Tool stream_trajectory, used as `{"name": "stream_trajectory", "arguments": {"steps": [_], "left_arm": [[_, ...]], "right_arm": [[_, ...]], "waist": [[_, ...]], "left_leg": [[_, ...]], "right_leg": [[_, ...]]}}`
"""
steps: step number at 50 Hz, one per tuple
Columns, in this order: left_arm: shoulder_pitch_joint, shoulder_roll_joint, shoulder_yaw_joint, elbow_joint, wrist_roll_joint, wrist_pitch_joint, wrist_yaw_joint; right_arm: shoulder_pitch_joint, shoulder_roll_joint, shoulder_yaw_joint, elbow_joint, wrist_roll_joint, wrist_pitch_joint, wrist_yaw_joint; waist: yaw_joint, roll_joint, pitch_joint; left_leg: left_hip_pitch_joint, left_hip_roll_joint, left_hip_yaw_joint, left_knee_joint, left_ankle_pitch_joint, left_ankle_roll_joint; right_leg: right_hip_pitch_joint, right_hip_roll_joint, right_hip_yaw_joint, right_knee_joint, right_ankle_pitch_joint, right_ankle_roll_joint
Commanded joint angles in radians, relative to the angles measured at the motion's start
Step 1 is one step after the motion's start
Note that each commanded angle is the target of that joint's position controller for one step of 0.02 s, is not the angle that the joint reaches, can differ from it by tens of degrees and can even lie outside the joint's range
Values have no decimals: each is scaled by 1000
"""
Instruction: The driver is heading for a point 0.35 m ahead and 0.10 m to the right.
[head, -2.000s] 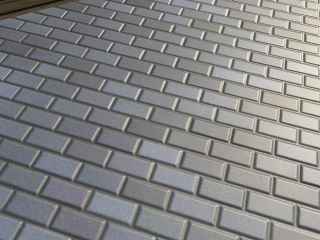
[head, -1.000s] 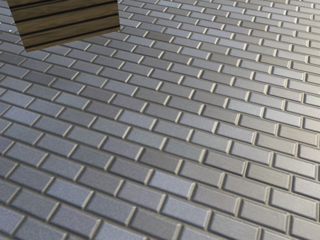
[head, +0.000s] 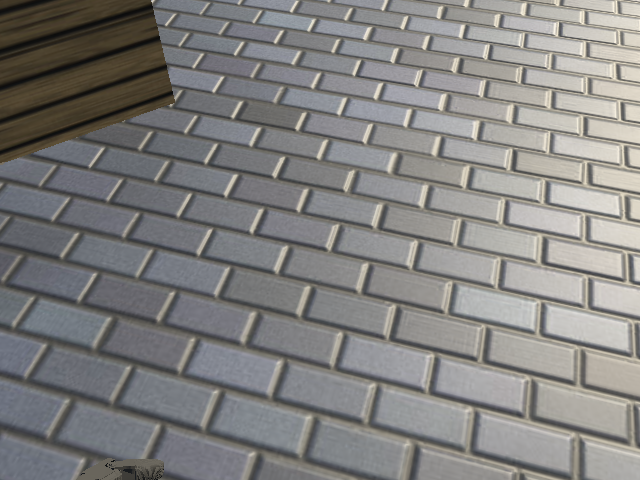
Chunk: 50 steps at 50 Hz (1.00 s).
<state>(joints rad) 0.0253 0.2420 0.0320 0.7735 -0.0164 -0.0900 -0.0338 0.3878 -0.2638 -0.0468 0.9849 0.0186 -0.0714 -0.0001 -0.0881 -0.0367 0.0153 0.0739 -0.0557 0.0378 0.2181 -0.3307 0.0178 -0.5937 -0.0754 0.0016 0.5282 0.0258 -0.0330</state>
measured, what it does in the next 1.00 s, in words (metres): walks ahead: right foot, then left foot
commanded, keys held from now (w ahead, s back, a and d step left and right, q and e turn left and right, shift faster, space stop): w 0.18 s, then no key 0.82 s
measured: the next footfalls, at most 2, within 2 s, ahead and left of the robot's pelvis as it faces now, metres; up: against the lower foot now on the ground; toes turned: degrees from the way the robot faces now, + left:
right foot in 0.04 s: +0.22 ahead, -0.12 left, +0.00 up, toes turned -2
left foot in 0.52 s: +0.41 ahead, +0.09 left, +0.00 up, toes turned +0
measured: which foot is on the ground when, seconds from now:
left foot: down 0.00-0.06, up 0.08-0.50, down 0.52-1.00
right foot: up 0.00-0.02, down 0.04-0.54, up 0.56-0.76, down 0.78-1.00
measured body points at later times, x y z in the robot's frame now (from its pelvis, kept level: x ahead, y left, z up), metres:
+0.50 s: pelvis +0.25 -0.03 +0.01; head +0.27 -0.02 +0.46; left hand +0.28 +0.25 -0.13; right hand +0.42 -0.27 -0.11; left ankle +0.38 +0.09 -0.72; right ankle +0.18 -0.12 -0.73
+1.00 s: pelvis +0.32 -0.03 +0.00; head +0.33 -0.03 +0.45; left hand +0.35 +0.23 -0.14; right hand +0.41 -0.28 -0.14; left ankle +0.37 +0.09 -0.73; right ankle +0.29 -0.15 -0.73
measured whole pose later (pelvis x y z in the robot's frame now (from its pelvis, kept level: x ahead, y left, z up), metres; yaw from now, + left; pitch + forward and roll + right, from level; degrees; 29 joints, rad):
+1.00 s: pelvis +0.32 -0.03 +0.00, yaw +0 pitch -1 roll +0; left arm 0.26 0.22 0.03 1.04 0.01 -0.02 0.03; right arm 0.13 -0.23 -0.04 1.02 0.00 -0.01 -0.02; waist 0.00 0.01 0.02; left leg -0.31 0.00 0.01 0.49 -0.17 0.00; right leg -0.18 -0.02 -0.01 0.52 -0.33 0.01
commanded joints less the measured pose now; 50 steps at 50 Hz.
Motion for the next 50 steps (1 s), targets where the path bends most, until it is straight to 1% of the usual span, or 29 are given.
{"name": "stream_trajectory", "arguments": {"steps": [1, 2, 3, 4, 5, 6, 7, 8, 9, 12, 14, 17, 21, 24, 25, 26, 27, 28, 29, 30, 32, 35, 37, 38, 39, 40, 42, 45, 50], "left_arm": [[24, 138, 41, -64, -2, -21, -8], [190, 183, 66, -15, -1, -20, -2], [384, 260, 87, 24, 12, -16, 9], [435, 316, 99, 53, 13, -10, 1], [430, 209, 70, 42, 9, -10, 1], [341, 176, 57, 28, 9, -12, 5], [260, 162, 50, 12, 14, -13, 7], [214, 143, 45, 8, 22, -15, 4], [194, 127, 41, 9, 31, -21, 2], [184, 120, 37, 32, 28, -31, -1], [197, 143, 42, 51, 29, -26, 12], [211, 154, 41, 71, 28, -8, 28], [252, 166, 40, 116, 20, 11, 37], [227, 164, 41, 135, 8, 28, 43], [224, 154, 38, 140, 4, 33, 45], [270, 139, 33, 146, 18, 30, 46], [380, 95, 20, 158, 38, 20, 42], [414, 46, 1, 184, 33, 23, 44], [348, 82, 8, 173, 20, 40, 47], [290, 108, 16, 154, 8, 60, 53], [262, 123, 27, 156, 11, 100, 71], [299, 82, 23, 190, 16, 118, 82], [327, 61, 21, 222, 27, 114, 75], [313, 73, 22, 220, 40, 115, 70], [286, 100, 23, 204, 45, 116, 70], [260, 149, 33, 207, 34, 113, 71], [219, 101, 21, 210, 33, 89, 69], [223, 94, 19, 222, 29, 61, 65], [270, 88, 15, 248, 23, 60, 66]], "right_arm": [[-11, -187, -40, -35, 0, 11, -8], [-21, -168, -32, -41, -6, 17, -8], [-10, -131, -13, -70, -26, 16, -10], [131, 12, 26, -66, -19, -8, 3], [67, -102, 2, -54, 4, -30, 8], [-37, -156, -15, -90, 28, -45, 11], [-93, -149, -13, -102, 25, -49, 4], [-117, -136, -17, -106, 7, -45, 0], [-97, -121, -19, -102, 1, -34, -1], [-65, -77, -17, -87, -7, 0, -10], [-110, -62, -13, -109, -22, 7, -13], [-206, -41, -3, -129, -24, 5, -7], [-293, -65, -5, -148, -21, 6, 1], [-290, -96, -15, -149, -31, -2, 7], [-243, -108, -22, -129, -37, -6, 6], [-203, -164, -37, -115, -45, -8, -1], [-187, -208, -43, -113, -51, -3, -8], [-153, -127, -26, -96, -44, 15, -12], [-153, -70, -8, -89, -31, 25, -8], [-182, -70, -2, -88, -31, 28, -3], [-275, -109, -9, -104, -33, 30, -6], [-384, -103, -10, -116, -38, 44, -17], [-371, -91, -9, -97, -24, 52, -22], [-339, -75, -4, -80, -18, 52, -21], [-316, -71, -2, -67, -20, 52, -20], [-305, -74, -7, -70, -23, 55, -22], [-312, -66, -6, -61, -30, 54, -28], [-282, -64, -8, -31, -25, 52, -31], [-278, -60, -9, -1, -19, 58, -26]], "waist": [[99, 119, -15], [177, 109, -118], [237, 8, -281], [162, -268, -410], [202, -163, -386], [189, -114, -229], [158, -28, -144], [129, 6, -82], [96, -23, -73], [51, -13, -42], [47, -17, -34], [78, -35, -45], [111, -43, -55], [87, -40, -58], [61, -22, -74], [67, 37, -116], [128, 146, -209], [102, 228, -286], [76, 222, -263], [74, 195, -216], [98, 154, -143], [147, 181, -103], [159, 167, -110], [148, 141, -95], [125, 105, -54], [84, 14, 0], [78, -27, 24], [77, -25, -3], [93, 10, -28]], "left_leg": [[17, 298, -109, 134, 706, 136], [-38, 244, -69, 324, 801, 109], [-251, 183, -24, 642, 552, 75], [-660, -10, -38, 980, -142, 13], [-770, 29, -174, 1094, -237, 32], [-833, 80, -154, 1106, -153, 47], [-801, 133, -123, 1064, -58, 46], [-766, 163, -114, 1009, 0, 39], [-698, 191, -124, 971, 35, 35], [-629, 183, -97, 877, 50, -2], [-641, 176, -80, 756, 128, -28], [-562, 143, -48, 512, 320, -29], [-515, 111, -59, 370, 397, -19], [-478, 98, -63, 282, 337, 18], [-399, 89, -55, 205, 419, 36], [-268, 142, -105, 197, 755, 62], [-34, 265, -216, 284, 1039, 151], [46, 358, -319, 279, 1024, 259], [-3, 380, -378, 224, 874, 286], [-66, 371, -392, 178, 682, 271], [-225, 350, -375, 96, 367, 226], [-415, 261, -257, 43, 163, 158], [-456, 209, -186, 54, 29, 117], [-469, 185, -167, 58, -76, 78], [-478, 162, -152, 73, -150, 40], [-420, 110, -97, 91, -124, 12], [-291, 96, -78, 171, 26, 6], [-256, 95, -69, 221, 201, 28], [-238, 96, -64, 247, 334, 28]], "right_leg": [[126, 48, -36, -39, -97, -49], [353, 68, -52, -45, -78, -82], [682, -108, 144, -1, -42, -147], [1017, -319, 633, -123, -287, -302], [998, -307, 715, -211, -392, -267], [865, -278, 561, -230, -345, -223], [712, -242, 443, -256, -222, -206], [588, -213, 366, -290, -130, -206], [516, -187, 310, -316, -71, -200], [418, -147, 156, -333, 315, -206], [403, -132, 79, -324, 487, -201], [389, -76, -12, -316, 484, -160], [467, -106, 11, -284, 391, -154], [523, -125, 50, -186, 337, -134], [522, -97, 47, -124, 292, -107], [486, -36, 24, -41, 218, -61], [335, 34, -1, 76, -55, -12], [258, 77, -7, 198, -385, 33], [214, 80, 21, 283, -642, 57], [171, 64, 46, 335, -715, 66], [184, 28, 62, 349, -634, 80], [354, 30, 23, 157, -433, 77], [467, 59, -22, 2, -245, 56], [482, 48, -12, -45, -212, 39], [452, 0, 33, -101, -251, 14], [312, -2, 43, -116, -435, -13], [199, -1, 54, -178, -499, 0], [249, 5, 46, -166, -349, 24], [312, 16, 29, -133, -214, 17]]}}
